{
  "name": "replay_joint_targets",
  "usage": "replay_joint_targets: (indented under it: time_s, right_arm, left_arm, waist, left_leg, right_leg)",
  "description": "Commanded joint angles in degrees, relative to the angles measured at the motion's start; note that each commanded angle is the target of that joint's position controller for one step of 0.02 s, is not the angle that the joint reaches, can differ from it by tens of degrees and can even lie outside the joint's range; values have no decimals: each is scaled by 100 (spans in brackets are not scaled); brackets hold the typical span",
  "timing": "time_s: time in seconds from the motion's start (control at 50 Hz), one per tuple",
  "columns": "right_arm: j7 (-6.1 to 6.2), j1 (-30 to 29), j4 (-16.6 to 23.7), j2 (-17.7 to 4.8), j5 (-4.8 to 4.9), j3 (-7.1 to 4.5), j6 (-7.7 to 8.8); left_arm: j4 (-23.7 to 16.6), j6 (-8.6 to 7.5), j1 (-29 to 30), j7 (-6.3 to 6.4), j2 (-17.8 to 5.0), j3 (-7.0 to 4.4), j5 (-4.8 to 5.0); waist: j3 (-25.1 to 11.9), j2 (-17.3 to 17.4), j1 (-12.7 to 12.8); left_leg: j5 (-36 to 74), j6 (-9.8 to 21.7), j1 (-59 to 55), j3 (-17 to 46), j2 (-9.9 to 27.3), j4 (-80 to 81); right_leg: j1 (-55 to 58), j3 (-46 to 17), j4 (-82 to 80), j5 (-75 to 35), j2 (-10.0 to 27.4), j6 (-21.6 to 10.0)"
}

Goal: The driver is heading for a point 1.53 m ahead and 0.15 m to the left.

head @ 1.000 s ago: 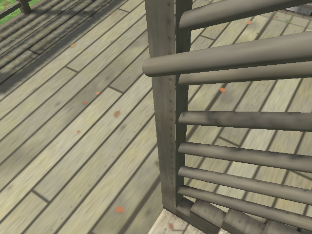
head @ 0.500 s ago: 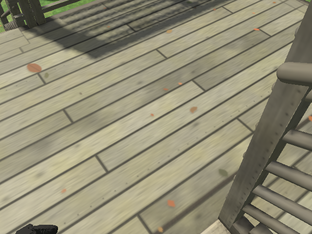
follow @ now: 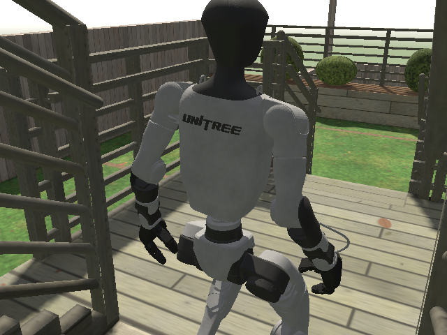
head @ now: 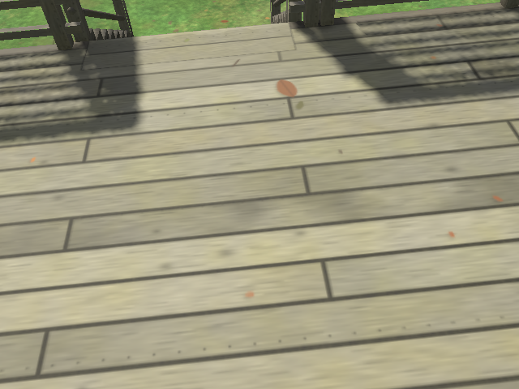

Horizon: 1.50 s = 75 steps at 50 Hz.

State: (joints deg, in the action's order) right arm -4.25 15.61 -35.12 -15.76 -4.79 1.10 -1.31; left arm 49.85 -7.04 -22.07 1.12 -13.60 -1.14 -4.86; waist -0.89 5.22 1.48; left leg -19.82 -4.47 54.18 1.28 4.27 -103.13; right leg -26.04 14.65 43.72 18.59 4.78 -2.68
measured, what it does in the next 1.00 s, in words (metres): walks ahead: left foot, then right foot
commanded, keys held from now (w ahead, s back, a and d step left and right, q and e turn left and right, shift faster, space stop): q+shift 0.30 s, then shift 0.12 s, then e+shift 0.52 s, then w+e+shift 0.06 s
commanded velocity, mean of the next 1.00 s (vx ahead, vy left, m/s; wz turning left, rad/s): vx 0.01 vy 0.00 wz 0.16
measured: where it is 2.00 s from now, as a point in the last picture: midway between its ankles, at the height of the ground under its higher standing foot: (313, 307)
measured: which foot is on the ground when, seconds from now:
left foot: up 0.00-0.22, down 0.24-0.98, up 1.00-1.00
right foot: down 0.00-0.24, up 0.26-0.96, down 0.98-1.00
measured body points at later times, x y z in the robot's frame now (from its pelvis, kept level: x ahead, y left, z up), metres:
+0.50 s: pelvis +0.04 +0.09 +0.02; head +0.05 +0.11 +0.47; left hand +0.10 +0.41 -0.06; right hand +0.21 -0.15 -0.09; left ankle +0.03 +0.14 -0.70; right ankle +0.14 -0.04 -0.52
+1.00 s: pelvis +0.12 +0.02 +0.00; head +0.13 +0.02 +0.45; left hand +0.26 +0.28 -0.09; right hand +0.27 -0.30 -0.07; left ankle +0.03 +0.14 -0.69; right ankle +0.09 -0.08 -0.71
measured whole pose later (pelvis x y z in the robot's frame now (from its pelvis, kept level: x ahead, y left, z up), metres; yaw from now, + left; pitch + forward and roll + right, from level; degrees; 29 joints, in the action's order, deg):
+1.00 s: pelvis +0.12 +0.02 +0.00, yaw +2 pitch +2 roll -1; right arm 1.2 11.3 -39.9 -21.9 -6.8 -5.7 5.4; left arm 39.5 -5.3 -13.7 -1.8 -16.0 -3.1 -4.8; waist -0.7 1.4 -3.0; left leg -32.1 0.4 17.2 -12.9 12.5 -50.5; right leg -19.8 6.0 43.2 26.0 -0.4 -1.5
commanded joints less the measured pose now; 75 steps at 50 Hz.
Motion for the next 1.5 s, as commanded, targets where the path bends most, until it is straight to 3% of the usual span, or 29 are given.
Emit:
replay_joint_targets:
  time_s: [0.02,0.08,0.16,0.22,0.24,0.26,0.28,0.3,0.32,0.36,0.44,0.48,0.56,0.6,0.68,0.72,0.78,0.82,0.88,0.94,0.98,1.0,1.04,1.1,1.16,1.18,1.24,1.46,1.5]
  right_arm:
    - [-190,484,629,-146,-34,-66,-94]
    - [-279,103,614,-212,-11,-220,-104]
    - [-169,-581,708,57,106,-245,-73]
    - [-91,-144,469,-193,288,-559,175]
    - [-39,573,231,-562,265,-837,319]
    - [135,1802,135,-1402,205,-993,456]
    - [38,2531,176,-1579,-119,-966,567]
    - [-66,2764,-150,-1336,-237,-911,635]
    - [-117,2124,-114,-1316,-33,-845,657]
    - [-294,443,278,-1289,440,-732,537]
    - [-95,-343,-210,-1063,111,-475,683]
    - [-76,-374,-448,-862,264,-301,770]
    - [-103,16,-653,-451,341,121,835]
    - [-138,-249,-630,-732,292,122,799]
    - [175,625,-669,-1859,204,-548,648]
    - [313,1013,-855,-1242,320,-470,572]
    - [513,-53,-475,-1049,30,-513,681]
    - [583,-734,-254,-1282,238,-638,732]
    - [670,-789,-166,-1367,-72,-748,850]
    - [706,-659,-225,-1531,-33,-933,800]
    - [505,-421,-281,-990,-341,-782,674]
    - [334,-697,190,-356,-465,-567,667]
    - [214,-1915,643,-82,311,-354,785]
    - [338,-997,-87,-549,-100,-442,821]
    - [246,-405,-198,-474,-232,-175,636]
    - [314,-1402,33,-908,195,-516,404]
    - [197,-1415,-34,-349,217,-306,265]
    - [319,-2501,-324,-118,524,-408,356]
    - [324,-716,-822,-491,590,-618,356]
  left_arm:
    - [-484,-413,1082,277,-889,-167,-92]
    - [-610,-403,1117,364,-1407,-396,-133]
    - [-473,-156,370,405,-1138,-546,-66]
    - [-554,16,607,286,-1227,-634,-253]
    - [-582,-54,485,248,-703,-534,-229]
    - [-1269,-163,780,229,49,-329,-204]
    - [-1939,-254,1657,248,-108,-266,-42]
    - [-2251,-297,2534,351,-284,-275,321]
    - [-2198,-392,2501,360,-660,-393,413]
    - [-1809,-277,1576,302,-1153,-486,138]
    - [-1140,278,91,-257,-583,-188,164]
    - [-765,399,-387,-603,-667,-172,221]
    - [-863,218,349,-602,-747,-171,370]
    - [-964,189,488,-616,-730,-182,303]
    - [-1464,141,1005,-385,-787,-204,201]
    - [-1391,280,626,-201,-434,-41,157]
    - [-1291,433,369,-190,-261,54,-210]
    - [-1342,420,560,-334,-314,-6,-116]
    - [-1312,519,425,-420,-205,-22,-123]
    - [-1245,327,653,-417,-320,-176,93]
    - [-768,48,-637,-252,-885,-567,-26]
    - [-691,-94,-1273,-57,-1471,-666,-1]
    - [-477,-246,-1844,-442,-652,-333,-84]
    - [-842,-75,125,-851,-42,28,95]
    - [-967,-76,755,-595,-260,107,15]
    - [-467,287,-230,-258,-1339,-438,584]
    - [-326,502,-653,21,-804,-336,655]
    - [57,315,-1286,152,-752,-454,178]
    - [48,228,-489,90,-943,-461,55]
  waist:
    - [56,-770,-464]
    - [199,-952,-107]
    - [372,-1012,565]
    - [308,-770,193]
    - [-336,-223,-89]
    - [-1584,1183,-435]
    - [-1907,39,-837]
    - [-130,257,-1162]
    - [367,274,-844]
    - [206,469,118]
    - [-250,-194,769]
    - [-142,-346,678]
    - [-274,-95,41]
    - [-476,-107,90]
    - [-377,-256,-675]
    - [-335,-114,-836]
    - [-456,-139,-460]
    - [-112,-194,-314]
    - [-156,42,-221]
    - [0,-47,-405]
    - [-400,-1057,174]
    - [-775,-2044,349]
    - [646,-1130,1104]
    - [619,-722,-23]
    - [21,-807,-137]
    - [645,382,-177]
    - [448,-600,163]
    - [1563,-723,913]
    - [696,-830,-52]
  left_leg:
    - [368,37,-787,142,569,1702]
    - [395,115,-1746,-613,320,2800]
    - [196,720,-1402,-906,163,5044]
    - [1478,957,-3236,-1046,-232,6969]
    - [2448,1204,-5016,-706,-424,7152]
    - [5265,2450,-7261,1741,1156,7199]
    - [3602,2487,-8166,3526,1636,7399]
    - [2715,1564,-7393,3696,1641,7889]
    - [2702,1196,-6431,3064,1536,7931]
    - [2972,1356,-4333,2021,1326,7747]
    - [1480,934,-2002,1212,505,7993]
    - [684,781,-1886,942,313,7971]
    - [2152,846,-3898,1088,890,7374]
    - [3505,943,-4314,856,980,7116]
    - [5375,2174,-6065,1286,1873,7198]
    - [4797,2732,-6262,1518,2115,7356]
    - [4503,2565,-4869,526,1792,7308]
    - [3658,2140,-4246,-256,1382,7644]
    - [2769,1720,-4297,-214,2003,7654]
    - [1983,1420,-4647,-475,2075,7211]
    - [-911,1027,-3097,-1032,1322,5028]
    - [-2191,689,-953,-1110,83,2927]
    - [-1574,878,1416,883,-479,2869]
    - [-463,822,117,743,-7,2321]
    - [1518,506,-798,718,30,3118]
    - [2436,304,-497,484,252,4285]
    - [4036,230,-1353,94,-26,5886]
    - [2698,927,-953,214,-30,7721]
    - [2438,1233,-3097,10,-115,7954]
  right_leg:
    - [-483,-1371,-2818,677,1670,-468]
    - [-281,-978,-2993,1525,1855,-264]
    - [1763,-1056,-2811,1201,2510,-528]
    - [1552,-463,-2125,1020,2424,-241]
    - [783,104,-748,766,1865,70]
    - [-1048,496,2083,2686,912,588]
    - [-2609,-1366,2253,2660,-87,650]
    - [-4077,-2147,2573,2147,-501,588]
    - [-4335,-2140,3051,1613,-406,468]
    - [-3422,-1873,3839,690,-97,481]
    - [-2007,-1766,5599,-1353,-334,502]
    - [-1947,-1793,5770,-1484,-225,785]
    - [-2602,-2472,4386,-1619,25,1271]
    - [-2193,-2195,3532,-1471,122,1300]
    - [-3237,-2065,2678,66,228,1290]
    - [-3361,-2117,2436,301,386,1261]
    - [-2019,-1583,3133,152,181,1119]
    - [-1138,-894,1747,549,33,992]
    - [-375,-1162,1585,154,101,735]
    - [131,-794,-66,248,-229,476]
    - [2488,-1058,-944,-1055,-725,-123]
    - [3968,-3797,-1431,-955,430,-1472]
    - [3807,-5805,-2695,2199,1285,-1830]
    - [1071,-4431,-2094,1977,688,-1579]
    - [121,-3691,-1781,1216,-97,-1312]
    - [772,-4071,-2137,-516,287,-1328]
    - [770,-3333,-1243,-866,-314,-1118]
    - [2425,-3401,-299,-984,156,-1191]
    - [2376,-2667,958,-3773,195,-1124]
Keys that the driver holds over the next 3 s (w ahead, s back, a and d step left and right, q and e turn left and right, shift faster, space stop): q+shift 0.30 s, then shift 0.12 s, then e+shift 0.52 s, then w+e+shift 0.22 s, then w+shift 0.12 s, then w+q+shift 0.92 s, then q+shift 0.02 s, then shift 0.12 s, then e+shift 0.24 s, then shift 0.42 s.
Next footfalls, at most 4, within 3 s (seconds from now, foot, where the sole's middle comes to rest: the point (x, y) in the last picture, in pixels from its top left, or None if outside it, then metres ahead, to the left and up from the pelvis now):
0.24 left None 0.07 0.16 -0.74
0.98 right None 0.14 -0.08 -0.74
1.56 left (281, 376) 0.60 0.04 -0.90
1.92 right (335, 255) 1.01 -0.15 -0.90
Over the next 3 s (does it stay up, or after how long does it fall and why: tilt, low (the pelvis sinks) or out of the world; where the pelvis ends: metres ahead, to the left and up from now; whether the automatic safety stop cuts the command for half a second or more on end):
stays up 1.41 0.15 -0.14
